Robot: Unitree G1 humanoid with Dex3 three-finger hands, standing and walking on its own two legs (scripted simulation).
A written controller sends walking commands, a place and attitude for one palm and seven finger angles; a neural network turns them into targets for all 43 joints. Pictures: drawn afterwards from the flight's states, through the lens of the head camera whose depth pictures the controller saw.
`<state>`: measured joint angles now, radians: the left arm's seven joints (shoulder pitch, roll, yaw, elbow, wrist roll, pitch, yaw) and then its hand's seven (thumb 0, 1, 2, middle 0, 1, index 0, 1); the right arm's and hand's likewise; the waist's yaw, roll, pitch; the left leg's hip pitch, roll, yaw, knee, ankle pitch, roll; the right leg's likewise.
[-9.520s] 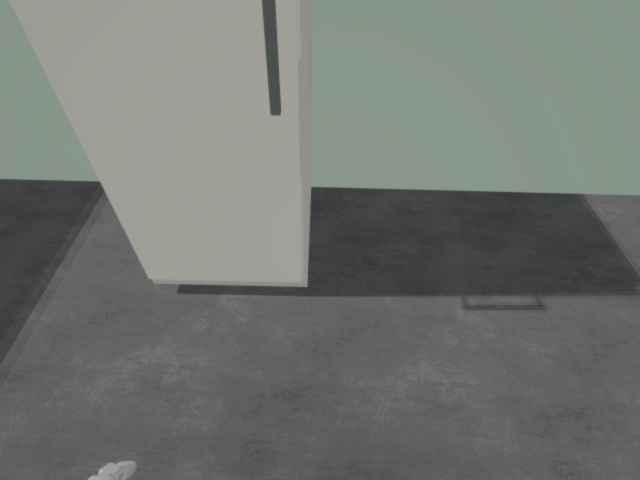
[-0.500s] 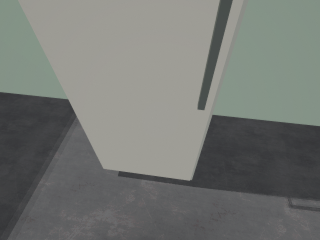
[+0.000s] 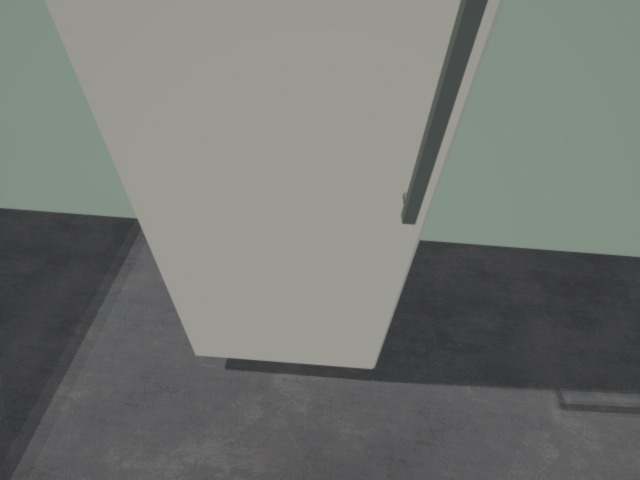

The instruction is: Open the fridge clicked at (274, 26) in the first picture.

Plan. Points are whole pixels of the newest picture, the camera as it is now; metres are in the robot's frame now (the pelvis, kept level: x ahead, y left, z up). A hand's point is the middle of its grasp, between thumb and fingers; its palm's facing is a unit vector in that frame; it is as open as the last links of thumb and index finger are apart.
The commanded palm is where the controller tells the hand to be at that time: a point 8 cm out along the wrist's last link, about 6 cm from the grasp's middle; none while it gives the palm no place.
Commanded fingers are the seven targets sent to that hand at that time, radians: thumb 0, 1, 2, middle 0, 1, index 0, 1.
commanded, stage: look again from close up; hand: right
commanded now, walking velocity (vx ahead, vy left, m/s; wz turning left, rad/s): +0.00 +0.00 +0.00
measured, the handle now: (434, 115) +0.54 -0.11 +0.21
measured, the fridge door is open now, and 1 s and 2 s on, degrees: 0 0 0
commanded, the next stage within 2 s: none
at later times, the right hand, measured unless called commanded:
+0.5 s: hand out of the picture +0.02 -0.28 -0.17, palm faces +0.03 +0.97 -0.25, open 7.4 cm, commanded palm none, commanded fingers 0.00 -0.90 -0.90 0.20 0.30 0.20 0.30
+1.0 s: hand out of the picture -0.10 -0.29 -0.18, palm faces +0.02 +0.97 -0.26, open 7.4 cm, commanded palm none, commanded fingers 0.00 -0.90 -0.90 0.20 0.30 0.20 0.30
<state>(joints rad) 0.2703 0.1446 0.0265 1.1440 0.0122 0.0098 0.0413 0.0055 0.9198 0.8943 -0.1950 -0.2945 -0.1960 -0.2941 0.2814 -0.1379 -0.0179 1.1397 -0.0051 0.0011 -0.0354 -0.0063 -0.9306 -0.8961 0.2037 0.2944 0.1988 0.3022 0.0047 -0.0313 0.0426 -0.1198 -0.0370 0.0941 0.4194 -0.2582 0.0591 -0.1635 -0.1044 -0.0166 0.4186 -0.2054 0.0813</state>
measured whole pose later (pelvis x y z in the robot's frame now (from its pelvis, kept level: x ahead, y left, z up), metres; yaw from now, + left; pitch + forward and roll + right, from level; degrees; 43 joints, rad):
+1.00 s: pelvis -0.07 -0.08 +0.00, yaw -1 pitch -3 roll +1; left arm 0.27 0.26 0.03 1.05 0.01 0.02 0.00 0.01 0.91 0.89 -0.20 -0.30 -0.20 -0.29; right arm 0.37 -0.25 0.00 1.06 -0.03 0.01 -0.01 0.01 -0.90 -0.90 0.20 0.29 0.20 0.30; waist 0.00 0.00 0.02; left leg -0.24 0.04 0.01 0.47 -0.20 -0.03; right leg -0.29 0.02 -0.03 0.48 -0.15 -0.04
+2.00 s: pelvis -0.05 -0.07 +0.00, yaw -2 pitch -2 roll +1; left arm 0.26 0.21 0.02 1.10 0.01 0.01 0.00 0.01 0.91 0.89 -0.20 -0.29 -0.20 -0.29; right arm 0.32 -0.21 -0.01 1.08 -0.03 0.00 -0.03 0.00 -0.90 -0.90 0.20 0.29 0.20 0.30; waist 0.01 0.00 0.01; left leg -0.22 0.03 0.01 0.44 -0.19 -0.03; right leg -0.27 0.02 -0.01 0.44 -0.15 -0.03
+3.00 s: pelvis -0.01 -0.06 +0.00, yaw -1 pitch -2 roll +0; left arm 0.19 0.24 0.01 1.13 0.01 0.00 0.01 0.00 0.91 0.89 -0.20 -0.29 -0.20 -0.29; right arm 0.25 -0.24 0.00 1.10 -0.02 -0.01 -0.03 0.00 -0.90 -0.90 0.20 0.29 0.20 0.30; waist 0.01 0.00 0.03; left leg -0.14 0.02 -0.01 0.37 -0.21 -0.02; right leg -0.18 0.01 -0.03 0.38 -0.17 -0.02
